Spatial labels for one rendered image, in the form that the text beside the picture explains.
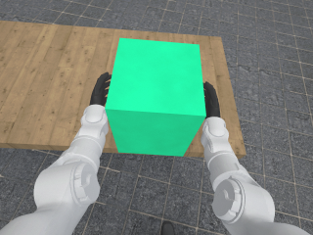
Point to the right robot hand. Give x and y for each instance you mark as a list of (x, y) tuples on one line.
[(212, 108)]

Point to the right robot upper arm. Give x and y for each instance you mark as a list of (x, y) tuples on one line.
[(246, 209)]

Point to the carton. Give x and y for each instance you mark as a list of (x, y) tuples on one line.
[(155, 103)]

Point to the left robot upper arm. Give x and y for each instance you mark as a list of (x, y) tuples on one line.
[(62, 195)]

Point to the left robot hand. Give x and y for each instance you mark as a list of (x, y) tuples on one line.
[(98, 96)]

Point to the right robot forearm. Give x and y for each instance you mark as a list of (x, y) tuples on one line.
[(220, 158)]

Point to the left robot forearm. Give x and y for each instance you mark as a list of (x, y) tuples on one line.
[(88, 143)]

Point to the robot right foot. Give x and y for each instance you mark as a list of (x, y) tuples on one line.
[(167, 228)]

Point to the table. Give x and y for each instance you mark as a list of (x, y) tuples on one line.
[(48, 73)]

